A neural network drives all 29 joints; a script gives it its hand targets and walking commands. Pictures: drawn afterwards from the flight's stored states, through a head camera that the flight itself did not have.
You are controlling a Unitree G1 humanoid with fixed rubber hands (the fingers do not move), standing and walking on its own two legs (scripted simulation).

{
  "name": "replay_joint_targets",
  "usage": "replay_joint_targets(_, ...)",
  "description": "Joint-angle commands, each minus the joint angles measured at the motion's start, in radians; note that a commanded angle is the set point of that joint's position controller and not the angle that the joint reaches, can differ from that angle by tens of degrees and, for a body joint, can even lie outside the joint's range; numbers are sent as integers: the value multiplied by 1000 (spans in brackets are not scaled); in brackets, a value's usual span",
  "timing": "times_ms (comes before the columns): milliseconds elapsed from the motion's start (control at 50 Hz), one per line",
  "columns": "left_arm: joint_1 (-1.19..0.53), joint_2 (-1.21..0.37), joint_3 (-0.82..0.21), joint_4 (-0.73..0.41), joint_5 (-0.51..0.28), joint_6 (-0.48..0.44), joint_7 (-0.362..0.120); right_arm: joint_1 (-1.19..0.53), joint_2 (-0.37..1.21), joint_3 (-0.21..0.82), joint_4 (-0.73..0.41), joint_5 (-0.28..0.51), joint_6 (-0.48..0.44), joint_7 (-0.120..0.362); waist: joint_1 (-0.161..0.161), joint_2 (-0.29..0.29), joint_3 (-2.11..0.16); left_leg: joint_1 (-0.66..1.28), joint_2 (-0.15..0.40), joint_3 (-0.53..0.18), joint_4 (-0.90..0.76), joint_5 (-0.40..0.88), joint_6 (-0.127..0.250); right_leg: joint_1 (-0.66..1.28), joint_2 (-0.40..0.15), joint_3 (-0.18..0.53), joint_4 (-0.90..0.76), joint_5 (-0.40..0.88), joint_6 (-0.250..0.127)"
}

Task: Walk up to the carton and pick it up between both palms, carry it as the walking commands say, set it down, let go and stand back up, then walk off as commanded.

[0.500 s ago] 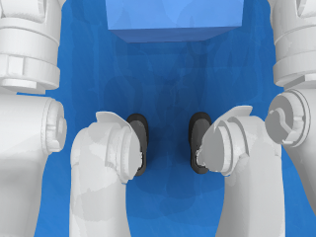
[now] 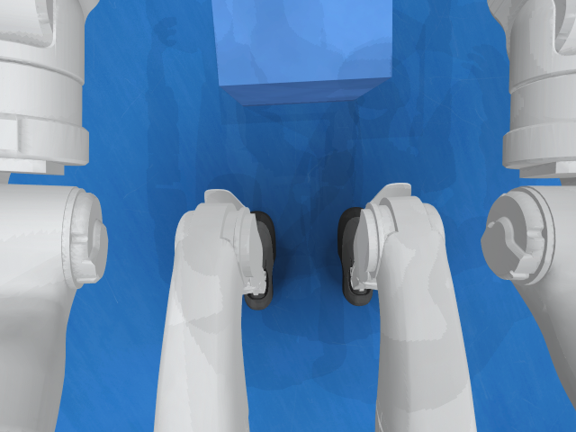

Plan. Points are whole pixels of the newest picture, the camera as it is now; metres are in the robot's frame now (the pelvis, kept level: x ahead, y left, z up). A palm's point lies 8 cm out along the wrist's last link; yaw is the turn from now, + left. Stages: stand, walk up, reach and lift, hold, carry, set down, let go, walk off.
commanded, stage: set down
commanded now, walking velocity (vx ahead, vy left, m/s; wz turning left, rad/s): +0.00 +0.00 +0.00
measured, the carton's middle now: (298, 25) +0.57 -0.01 -0.33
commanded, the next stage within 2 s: let go in 0.60 s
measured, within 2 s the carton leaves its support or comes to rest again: neither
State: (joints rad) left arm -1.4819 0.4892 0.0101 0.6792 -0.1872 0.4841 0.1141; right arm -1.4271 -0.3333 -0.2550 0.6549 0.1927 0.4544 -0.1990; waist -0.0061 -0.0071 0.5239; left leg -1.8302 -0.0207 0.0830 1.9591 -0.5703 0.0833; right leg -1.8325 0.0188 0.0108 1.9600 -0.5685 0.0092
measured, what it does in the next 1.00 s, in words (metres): rises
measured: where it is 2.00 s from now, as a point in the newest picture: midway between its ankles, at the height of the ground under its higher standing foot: (307, 274)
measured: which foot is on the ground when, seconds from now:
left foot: down 0.00-1.00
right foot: down 0.00-1.00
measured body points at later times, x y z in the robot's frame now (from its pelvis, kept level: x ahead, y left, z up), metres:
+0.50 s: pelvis -0.01 +0.00 +0.13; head +0.32 -0.01 +0.41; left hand +0.58 +0.20 +0.07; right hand +0.55 -0.20 +0.05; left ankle +0.12 +0.09 -0.42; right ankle +0.13 -0.12 -0.42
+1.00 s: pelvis +0.03 +0.00 +0.20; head +0.32 -0.02 +0.53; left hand +0.46 +0.21 +0.09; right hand +0.44 -0.24 +0.08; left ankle +0.12 +0.09 -0.42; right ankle +0.13 -0.12 -0.42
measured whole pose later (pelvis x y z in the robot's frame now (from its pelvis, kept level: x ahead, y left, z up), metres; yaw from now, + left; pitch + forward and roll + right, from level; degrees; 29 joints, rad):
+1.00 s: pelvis +0.03 +0.00 +0.20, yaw -2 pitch +14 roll +1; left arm -0.71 0.37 0.12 0.35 -0.19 0.45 0.06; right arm -0.69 -0.33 -0.12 0.28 0.12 0.46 -0.09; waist -0.01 -0.01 0.52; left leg -1.03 -0.03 0.08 1.19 -0.41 0.06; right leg -1.06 0.03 0.06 1.21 -0.39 0.01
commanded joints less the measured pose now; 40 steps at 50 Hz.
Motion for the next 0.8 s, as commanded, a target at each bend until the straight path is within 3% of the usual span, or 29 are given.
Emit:
replay_joint_targets(0, -225, 185, 142, -142, -23, 14, -21, -208, -219, -27, -250, -20, 9, 10, -95, 26, -2189, 1020, -69, -138, -394, 561, -65, 733, 82, -67, -395, 420, -8)
replay_joint_targets(60, -190, 196, 175, -139, -9, -9, -35, -190, -190, -6, -262, -7, -7, 20, -52, -1, -2201, 1034, -74, -132, -440, 634, -62, 803, 86, -52, -446, 495, -1)
replay_joint_targets(80, -199, 179, 161, -158, -21, -13, -37, -193, -211, -24, -282, -17, -13, 23, -72, 17, -2211, 1066, -71, -138, -457, 662, -69, 806, 89, -58, -461, 514, -2)
replay_joint_targets(100, -205, 170, 158, -153, -20, -17, -39, -187, -207, -18, -246, -21, -12, 27, -65, 30, -2203, 1087, -69, -139, -473, 659, -74, 803, 87, -54, -477, 501, -3)
replay_joint_targets(140, -256, 204, 166, -236, -24, -25, -39, -209, -217, -15, -297, -10, -16, 29, -55, 31, -2235, 1141, -68, -144, -499, 694, -72, 836, 89, -49, -508, 519, -6)
replay_joint_targets(160, -253, 181, 138, -192, -40, -21, -42, -237, -222, -11, -302, -12, -15, 31, -71, 28, -2226, 1167, -64, -147, -525, 683, -74, 846, 87, -54, -533, 510, -3)
replay_joint_targets(220, -320, 232, 158, -247, -30, -16, -35, -271, -252, -16, -322, -17, -2, 31, -60, 21, -2260, 1223, -57, -147, -574, 651, -76, 876, 85, -57, -580, 467, 0)
replay_joint_targets(240, -343, 231, 157, -234, -30, -8, -33, -295, -244, -3, -302, -4, 7, 31, -47, 21, -2249, 1203, -57, -142, -593, 596, -72, 904, 81, -46, -599, 438, -4)
replay_joint_targets(300, -378, 242, 153, -208, -50, 16, -36, -361, -258, 13, -321, 1, 33, 26, -55, -21, -2211, 1168, -54, -126, -664, 454, -65, 985, 70, -39, -667, 354, -1)
replay_joint_targets(320, -380, 256, 161, -213, -34, 25, -37, -365, -261, 7, -332, -3, 45, 25, -45, -17, -2223, 1192, -51, -126, -697, 434, -63, 1018, 68, -38, -692, 341, 2)
replay_joint_targets(340, -396, 256, 152, -182, -36, 36, -39, -370, -265, 2, -302, -7, 55, 24, -58, -1, -2192, 1201, -47, -130, -724, 397, -64, 1002, 66, -37, -717, 303, 0)
replay_joint_targets(360, -399, 266, 173, -195, -25, 42, -41, -370, -251, 10, -301, -10, 69, 22, -39, -13, -2188, 1204, -47, -123, -747, 387, -63, 1031, 69, -32, -737, 294, 3)
replay_joint_targets(400, -414, 281, 188, -157, -11, 51, -47, -391, -240, 30, -262, -9, 84, 24, -21, -36, -2115, 1147, -44, -116, -791, 308, -56, 1063, 60, -16, -785, 234, 4)
replay_joint_targets(420, -398, 260, 182, -121, -13, 52, -52, -382, -224, 35, -236, -10, 85, 29, -27, -26, -2079, 1152, -44, -117, -817, 297, -56, 1056, 55, -14, -812, 224, 3)
replay_joint_targets(440, -382, 242, 190, -45, -4, 47, -60, -373, -205, 44, -164, -22, 79, 36, -19, -34, -1963, 1084, -38, -118, -829, 259, -56, 1013, 50, -6, -833, 186, -1)
replay_joint_targets(460, -364, 223, 186, -31, -4, 38, -69, -355, -189, 40, -141, -38, 73, 38, -35, -33, -1935, 1079, -36, -119, -850, 258, -58, 1020, 50, -8, -849, 189, 2)
replay_joint_targets(480, -346, 202, 198, 93, 13, 28, -83, -349, -186, 27, -35, -74, 65, 47, -41, -55, -1773, 966, -32, -118, -849, 198, -63, 947, 42, -6, -862, 136, -1)
replay_joint_targets(500, -312, 172, 192, 146, 28, 12, -103, -316, -159, 26, 14, -82, 52, 53, -48, -43, -1725, 957, -28, -115, -875, 175, -67, 953, 36, -6, -894, 122, -2)
replay_joint_targets(520, -317, 175, 204, 111, 44, -6, -109, -306, -147, 14, -19, -94, 36, 55, -32, -33, -1765, 976, -32, -118, -892, 210, -67, 995, 40, 3, -905, 159, -1)
replay_joint_targets(540, -278, 157, 207, 172, 61, -21, -120, -296, -139, 16, 16, -113, 24, 63, -27, -50, -1745, 966, -31, -121, -890, 229, -71, 977, 40, -5, -906, 168, 3)
replay_joint_targets(560, -317, 169, 210, 56, 72, -45, -121, -297, -148, 1, -74, -121, 3, 64, -21, -19, -1877, 1056, -39, -118, -882, 315, -79, 1029, 49, -11, -898, 251, 2)
replay_joint_targets(600, -302, 186, 215, 15, 78, -84, -117, -273, -141, 2, -113, -117, -31, 68, -1, -10, -1989, 1158, -45, -121, -867, 462, -80, 1059, 54, -18, -881, 362, 8)
replay_joint_targets(620, -323, 211, 224, -89, 79, -98, -108, -260, -144, 0, -161, -103, -43, 70, 11, 6, -2080, 1233, -46, -121, -858, 509, -79, 1090, 58, -21, -871, 395, 6)
replay_joint_targets(660, -155, 197, 204, -55, 86, -92, -90, -146, -157, 12, -151, -114, -41, 69, 17, 23, -2245, 1399, -42, -118, -840, 625, -77, 1115, 58, -35, -857, 438, 11)
replay_joint_targets(680, -20, 177, 184, -97, 97, -87, -81, -2, -151, 11, -171, -138, -39, 68, 3, 38, -2357, 1515, -43, -128, -837, 725, -79, 1171, 64, -38, -853, 512, 13)
replay_joint_targets(700, 79, 175, 168, -144, 95, -81, -72, 97, -156, 33, -227, -140, -33, 70, -3, 21, -2428, 1620, -45, -134, -841, 793, -80, 1208, 68, -46, -858, 539, 19)
replay_joint_targets(740, 242, 158, 143, -269, 97, -52, -38, 231, -212, 55, -372, -139, -14, 72, 7, 38, -2550, 1773, -50, -140, -844, 879, -90, 1272, 78, -53, -855, 561, 18)
replay_joint_targets(760, 331, 140, 138, -175, 106, -32, -35, 305, -195, 80, -303, -109, 1, 80, 14, 36, -2318, 1697, -39, -145, -886, 770, -83, 1220, 71, -50, -882, 470, 15)
replay_joint_targets(780, 376, 153, 155, -259, 115, -28, -41, 343, -198, 67, -391, -121, 0, 81, 21, 43, -2292, 1672, -41, -144, -886, 793, -84, 1236, 78, -38, -879, 521, 10)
